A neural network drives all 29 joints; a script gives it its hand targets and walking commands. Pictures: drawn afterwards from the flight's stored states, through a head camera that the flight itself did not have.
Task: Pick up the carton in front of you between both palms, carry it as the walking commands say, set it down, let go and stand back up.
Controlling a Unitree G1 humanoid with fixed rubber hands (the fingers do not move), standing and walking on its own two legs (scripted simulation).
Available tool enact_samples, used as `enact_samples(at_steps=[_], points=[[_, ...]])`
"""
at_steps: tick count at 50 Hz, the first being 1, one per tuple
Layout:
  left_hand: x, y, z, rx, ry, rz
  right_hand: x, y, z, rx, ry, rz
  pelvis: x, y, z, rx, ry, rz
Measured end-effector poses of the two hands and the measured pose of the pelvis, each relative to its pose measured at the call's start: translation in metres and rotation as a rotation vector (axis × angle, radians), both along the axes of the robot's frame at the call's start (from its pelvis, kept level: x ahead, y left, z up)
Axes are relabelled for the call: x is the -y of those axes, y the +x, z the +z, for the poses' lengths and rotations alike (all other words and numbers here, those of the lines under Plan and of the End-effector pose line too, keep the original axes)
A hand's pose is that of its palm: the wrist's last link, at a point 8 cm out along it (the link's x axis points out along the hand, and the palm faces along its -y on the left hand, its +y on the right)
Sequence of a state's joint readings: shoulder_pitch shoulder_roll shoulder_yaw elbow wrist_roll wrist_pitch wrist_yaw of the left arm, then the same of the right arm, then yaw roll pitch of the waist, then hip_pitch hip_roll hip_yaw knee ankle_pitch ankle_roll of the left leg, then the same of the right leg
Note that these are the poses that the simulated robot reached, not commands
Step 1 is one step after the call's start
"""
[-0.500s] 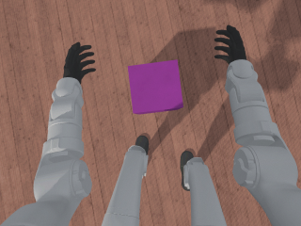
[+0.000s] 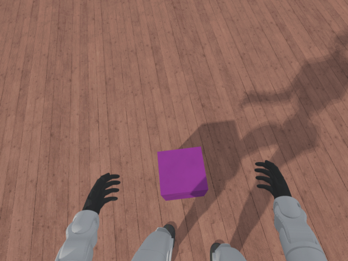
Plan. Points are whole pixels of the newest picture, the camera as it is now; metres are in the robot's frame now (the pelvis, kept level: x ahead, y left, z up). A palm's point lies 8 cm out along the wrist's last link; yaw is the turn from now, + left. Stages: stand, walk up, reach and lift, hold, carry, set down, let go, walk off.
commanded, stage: let go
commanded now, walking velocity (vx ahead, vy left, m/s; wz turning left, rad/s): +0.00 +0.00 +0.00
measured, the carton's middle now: (182, 175) +0.40 +0.05 -0.63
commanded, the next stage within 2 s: stand in 0.70 s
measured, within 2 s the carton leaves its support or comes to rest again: neither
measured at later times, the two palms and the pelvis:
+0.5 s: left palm (107, 214) +0.19 +0.19 -0.05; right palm (332, 236) +0.18 -0.27 -0.04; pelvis +0.02 -0.04 +0.02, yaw +0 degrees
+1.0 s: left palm (73, 228) +0.15 +0.28 -0.08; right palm out of the picture +0.15 -0.30 -0.06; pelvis +0.02 +0.00 +0.01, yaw -1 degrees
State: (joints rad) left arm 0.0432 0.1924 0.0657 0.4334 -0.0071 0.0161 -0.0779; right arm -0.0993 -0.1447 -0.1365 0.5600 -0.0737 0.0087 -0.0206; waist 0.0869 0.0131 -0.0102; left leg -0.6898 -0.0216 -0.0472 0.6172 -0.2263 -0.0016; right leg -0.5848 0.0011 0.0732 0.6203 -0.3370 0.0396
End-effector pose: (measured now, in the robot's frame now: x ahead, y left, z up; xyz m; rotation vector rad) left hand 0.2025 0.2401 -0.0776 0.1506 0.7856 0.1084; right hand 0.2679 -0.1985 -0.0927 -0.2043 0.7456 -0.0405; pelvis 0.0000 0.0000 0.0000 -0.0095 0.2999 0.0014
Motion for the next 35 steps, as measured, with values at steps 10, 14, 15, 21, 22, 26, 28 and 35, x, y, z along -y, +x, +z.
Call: enact_samples(at_steps=[10, 14, 15, 21, 22, 26, 28, 35], points=[[0.030, -0.032, 0.028, -0.010, 0.002, -0.011, 0.046, -0.054, 0.032, -0.013, 0.002, -0.012, 0.024, 0.017, 0.019, 0.199, 0.024, 0.007], [0.040, -0.027, 0.030, -0.005, 0.000, -0.030, 0.063, -0.071, 0.041, -0.021, -0.003, -0.028, 0.033, 0.021, 0.020, 0.257, 0.030, 0.006], [0.042, -0.024, 0.030, -0.004, -0.001, -0.035, 0.066, -0.074, 0.043, -0.024, -0.003, -0.032, 0.035, 0.022, 0.021, 0.270, 0.031, 0.005], [0.048, -0.015, 0.029, 0.001, -0.003, -0.050, 0.075, -0.085, 0.049, -0.036, 0.002, -0.048, 0.039, 0.025, 0.021, 0.324, 0.031, -0.001], [0.048, -0.014, 0.029, 0.000, -0.003, -0.050, 0.075, -0.085, 0.049, -0.037, 0.003, -0.048, 0.039, 0.025, 0.021, 0.330, 0.031, -0.002], [0.044, -0.015, 0.030, -0.011, 0.008, -0.048, 0.069, -0.082, 0.049, -0.034, 0.010, -0.049, 0.035, 0.025, 0.020, 0.344, 0.029, -0.002], [0.038, -0.015, 0.031, -0.017, 0.028, -0.040, 0.065, -0.082, 0.047, -0.030, 0.008, -0.053, 0.033, 0.025, 0.019, 0.344, 0.029, 0.004], [0.017, -0.021, 0.034, -0.022, 0.059, -0.007, 0.048, -0.084, 0.044, -0.025, 0.001, -0.048, 0.019, 0.023, 0.017, 0.347, 0.024, 0.004]])
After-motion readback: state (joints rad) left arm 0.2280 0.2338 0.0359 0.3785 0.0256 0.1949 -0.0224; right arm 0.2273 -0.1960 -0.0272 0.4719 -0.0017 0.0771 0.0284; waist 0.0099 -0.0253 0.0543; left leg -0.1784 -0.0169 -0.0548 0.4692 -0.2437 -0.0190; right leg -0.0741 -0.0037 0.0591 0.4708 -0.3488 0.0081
